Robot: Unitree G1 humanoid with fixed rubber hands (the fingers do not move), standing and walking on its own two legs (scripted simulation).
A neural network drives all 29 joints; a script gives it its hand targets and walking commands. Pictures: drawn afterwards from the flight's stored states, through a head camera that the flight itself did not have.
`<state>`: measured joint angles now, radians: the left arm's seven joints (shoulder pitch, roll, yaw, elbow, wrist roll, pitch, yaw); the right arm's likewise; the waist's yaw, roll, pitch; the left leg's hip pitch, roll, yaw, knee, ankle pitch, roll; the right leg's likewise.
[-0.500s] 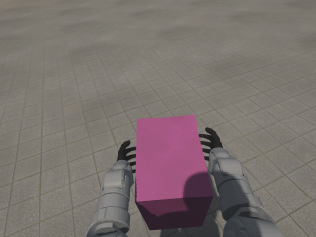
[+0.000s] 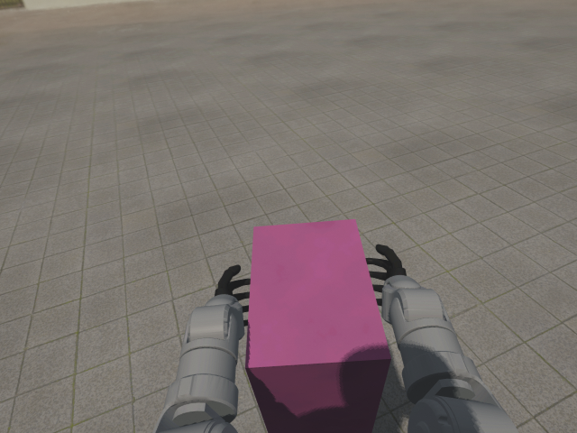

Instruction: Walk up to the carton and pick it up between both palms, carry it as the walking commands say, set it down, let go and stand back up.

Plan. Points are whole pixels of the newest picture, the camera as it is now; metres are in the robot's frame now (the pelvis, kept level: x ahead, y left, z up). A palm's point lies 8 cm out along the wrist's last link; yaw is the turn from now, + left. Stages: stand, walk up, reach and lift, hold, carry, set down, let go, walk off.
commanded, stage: reach and lift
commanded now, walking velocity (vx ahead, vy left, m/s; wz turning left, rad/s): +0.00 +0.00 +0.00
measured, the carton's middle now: (312, 330) +0.31 +0.00 -0.02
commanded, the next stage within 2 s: hold in 0.84 s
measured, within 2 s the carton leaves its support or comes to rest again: neither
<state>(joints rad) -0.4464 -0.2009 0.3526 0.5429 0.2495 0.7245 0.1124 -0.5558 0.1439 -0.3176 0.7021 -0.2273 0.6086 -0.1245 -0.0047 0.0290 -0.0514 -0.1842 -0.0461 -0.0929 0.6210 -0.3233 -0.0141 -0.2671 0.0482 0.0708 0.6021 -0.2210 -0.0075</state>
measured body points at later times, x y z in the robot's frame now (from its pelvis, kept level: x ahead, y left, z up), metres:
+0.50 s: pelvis +0.01 +0.01 +0.01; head -0.05 +0.00 +0.46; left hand +0.33 +0.14 +0.05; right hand +0.35 -0.12 +0.06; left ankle +0.02 +0.13 -0.73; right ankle +0.07 -0.11 -0.73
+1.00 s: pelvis +0.00 +0.00 +0.01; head -0.07 -0.01 +0.45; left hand +0.31 +0.13 +0.06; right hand +0.33 -0.13 +0.06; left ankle +0.02 +0.13 -0.73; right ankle +0.07 -0.11 -0.73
